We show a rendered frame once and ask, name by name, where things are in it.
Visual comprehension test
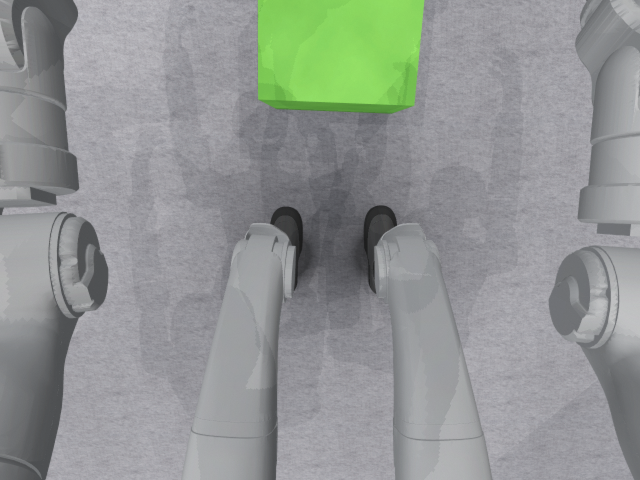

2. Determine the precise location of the robot right forearm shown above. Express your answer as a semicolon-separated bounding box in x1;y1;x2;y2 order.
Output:
575;0;640;237

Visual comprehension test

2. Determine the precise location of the carton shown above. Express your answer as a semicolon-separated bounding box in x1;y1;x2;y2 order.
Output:
258;0;424;114

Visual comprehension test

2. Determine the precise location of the left robot shin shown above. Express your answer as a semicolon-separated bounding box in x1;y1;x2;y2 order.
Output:
230;223;292;270

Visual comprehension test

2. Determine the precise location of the right robot upper arm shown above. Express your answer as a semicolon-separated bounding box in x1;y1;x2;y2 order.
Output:
549;245;640;480

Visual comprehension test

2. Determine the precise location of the robot left thigh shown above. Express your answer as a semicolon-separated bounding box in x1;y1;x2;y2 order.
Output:
181;234;296;480

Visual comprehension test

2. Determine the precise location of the left robot upper arm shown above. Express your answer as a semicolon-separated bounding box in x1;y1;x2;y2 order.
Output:
0;212;108;480

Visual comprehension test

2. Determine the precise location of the robot left forearm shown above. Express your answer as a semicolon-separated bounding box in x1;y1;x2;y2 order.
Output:
0;0;79;215

